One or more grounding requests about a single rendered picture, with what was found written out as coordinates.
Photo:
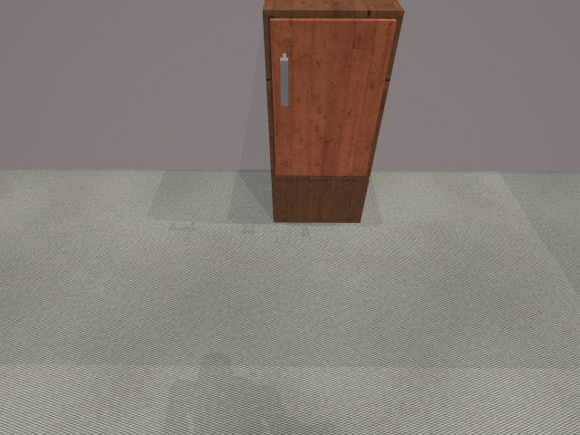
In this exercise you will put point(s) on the handle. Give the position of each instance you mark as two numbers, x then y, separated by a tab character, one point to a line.
284	79

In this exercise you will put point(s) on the cupboard door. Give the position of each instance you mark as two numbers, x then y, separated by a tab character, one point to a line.
336	74

